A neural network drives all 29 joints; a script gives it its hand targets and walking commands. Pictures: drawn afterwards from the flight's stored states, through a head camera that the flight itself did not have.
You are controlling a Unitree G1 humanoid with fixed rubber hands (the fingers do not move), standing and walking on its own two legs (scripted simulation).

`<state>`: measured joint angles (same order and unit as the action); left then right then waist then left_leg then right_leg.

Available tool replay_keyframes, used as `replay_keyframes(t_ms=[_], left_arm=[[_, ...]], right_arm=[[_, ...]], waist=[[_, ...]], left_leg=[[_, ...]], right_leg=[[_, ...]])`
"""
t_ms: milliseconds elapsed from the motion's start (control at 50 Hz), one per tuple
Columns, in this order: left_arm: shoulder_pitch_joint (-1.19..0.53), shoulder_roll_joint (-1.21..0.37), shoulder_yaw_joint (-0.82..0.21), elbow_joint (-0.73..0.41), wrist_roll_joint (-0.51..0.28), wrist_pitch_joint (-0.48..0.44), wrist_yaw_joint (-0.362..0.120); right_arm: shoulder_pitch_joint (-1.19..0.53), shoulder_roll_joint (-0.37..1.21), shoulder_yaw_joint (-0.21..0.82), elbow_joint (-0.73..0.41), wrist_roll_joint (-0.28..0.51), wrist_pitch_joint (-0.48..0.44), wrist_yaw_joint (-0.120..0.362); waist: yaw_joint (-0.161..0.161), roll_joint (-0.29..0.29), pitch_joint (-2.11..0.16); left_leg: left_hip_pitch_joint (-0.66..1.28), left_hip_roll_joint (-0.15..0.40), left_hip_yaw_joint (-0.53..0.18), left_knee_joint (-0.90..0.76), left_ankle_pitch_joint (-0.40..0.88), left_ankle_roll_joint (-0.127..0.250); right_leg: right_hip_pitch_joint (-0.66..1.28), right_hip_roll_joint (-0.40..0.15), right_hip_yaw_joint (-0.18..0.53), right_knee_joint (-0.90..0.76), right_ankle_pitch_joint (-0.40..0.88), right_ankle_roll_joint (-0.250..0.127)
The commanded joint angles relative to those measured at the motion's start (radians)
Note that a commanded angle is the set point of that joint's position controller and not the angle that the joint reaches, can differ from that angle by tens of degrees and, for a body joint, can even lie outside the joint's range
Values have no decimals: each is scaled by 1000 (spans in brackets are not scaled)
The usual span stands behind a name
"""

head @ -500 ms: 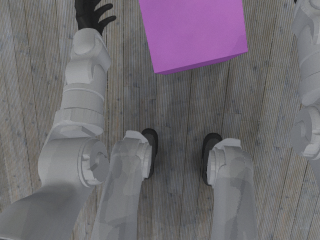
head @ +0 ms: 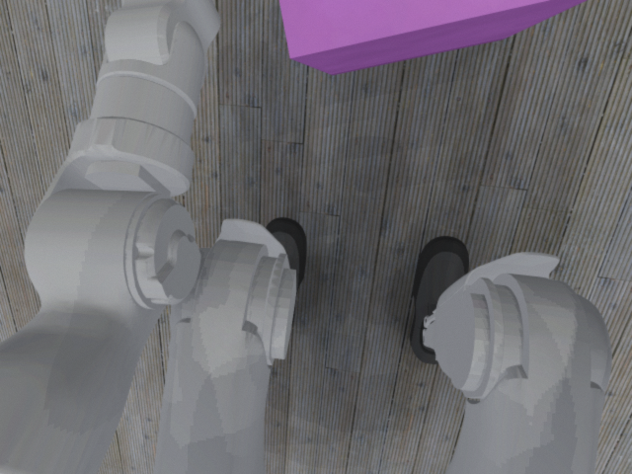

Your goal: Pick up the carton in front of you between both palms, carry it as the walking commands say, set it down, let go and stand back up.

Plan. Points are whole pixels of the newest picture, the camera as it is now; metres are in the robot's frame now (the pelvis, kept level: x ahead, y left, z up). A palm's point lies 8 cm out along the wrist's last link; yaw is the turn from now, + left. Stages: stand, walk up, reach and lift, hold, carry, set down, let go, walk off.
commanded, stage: reach and lift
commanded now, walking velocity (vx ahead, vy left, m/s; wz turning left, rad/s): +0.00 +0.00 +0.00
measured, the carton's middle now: out of the picture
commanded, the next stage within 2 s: none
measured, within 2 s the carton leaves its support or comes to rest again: leaves its support in 0.72 s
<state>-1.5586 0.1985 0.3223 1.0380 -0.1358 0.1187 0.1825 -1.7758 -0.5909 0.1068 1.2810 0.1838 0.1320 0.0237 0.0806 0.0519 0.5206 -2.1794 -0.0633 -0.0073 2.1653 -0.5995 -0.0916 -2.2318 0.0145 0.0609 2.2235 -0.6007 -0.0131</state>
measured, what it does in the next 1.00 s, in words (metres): stands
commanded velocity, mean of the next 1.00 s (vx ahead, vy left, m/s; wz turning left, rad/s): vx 0.00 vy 0.00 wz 0.00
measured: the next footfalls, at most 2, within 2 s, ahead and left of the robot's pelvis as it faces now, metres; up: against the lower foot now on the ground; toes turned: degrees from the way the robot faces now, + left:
none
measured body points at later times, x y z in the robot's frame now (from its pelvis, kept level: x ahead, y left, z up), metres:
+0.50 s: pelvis +0.00 +0.00 +0.00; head +0.38 -0.04 +0.21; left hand +0.57 +0.13 -0.18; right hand +0.60 -0.18 -0.19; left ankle +0.12 +0.14 -0.34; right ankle +0.10 -0.12 -0.34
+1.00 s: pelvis +0.00 +0.02 +0.03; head +0.32 -0.05 +0.35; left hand +0.54 +0.12 -0.06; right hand +0.56 -0.19 -0.06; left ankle +0.12 +0.14 -0.34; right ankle +0.10 -0.12 -0.34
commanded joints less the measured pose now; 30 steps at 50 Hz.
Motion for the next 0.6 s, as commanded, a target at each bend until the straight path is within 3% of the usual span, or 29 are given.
replay_keyframes(t_ms=[0, 200, 280, 320, 380, 420, 460, 500, 580], left_arm=[[-208, 129, -13, -91, -11, -32, -4], [-181, 80, 8, -119, 24, -31, 5], [-236, 8, -42, -112, -12, -24, -1], [-274, -68, -58, -110, -16, -17, -15], [-272, -135, 10, -87, 61, -9, -29], [-407, -508, -45, -99, 91, 28, -125], [-466, -742, -70, -115, 114, 69, -212], [-476, -826, -81, -138, 114, 89, -266], [-466, -911, -128, -184, 67, 103, -299]], right_arm=[[-322, -63, 2, -119, 16, -31, -12], [-257, -50, -43, -86, -23, -35, -7], [-316, 0, -3, -101, 0, -36, -3], [-344, 102, 30, -98, 15, -27, 15], [-342, 220, 13, -100, -18, -9, 45], [-413, 618, 50, -136, -38, 17, 139], [-387, 864, 34, -166, -67, 45, 219], [-323, 981, 4, -187, -80, 66, 260], [-276, 1070, -9, -237, -73, 80, 276]], waist=[[51, -211, -1365], [24, -160, -1274], [5, -164, -1270], [15, -173, -1241], [49, -172, -1167], [41, -181, -1110], [33, -185, -1089], [20, -179, -1088], [4, -152, -1146]], left_leg=[[484, 5, 132, -96, 456, 22], [558, -15, 106, -112, 443, 16], [580, -26, 99, -119, 402, 21], [572, -37, 101, -126, 364, 26], [582, -46, 113, -133, 330, 29], [543, -62, 107, -122, 315, 43], [505, -73, 107, -106, 314, 52], [466, -75, 118, -92, 309, 58], [428, -73, 122, -77, 355, 62]], right_leg=[[823, -14, -1, -136, 515, 23], [619, -3, -34, -151, 394, 16], [619, -3, -37, -167, 345, 14], [627, 4, -36, -173, 314, 13], [619, 18, -37, -177, 267, 17], [593, 39, -37, -171, 279, 14], [563, 52, -49, -157, 297, 7], [544, 63, -60, -156, 307, -1], [547, 72, -56, -148, 371, -11]])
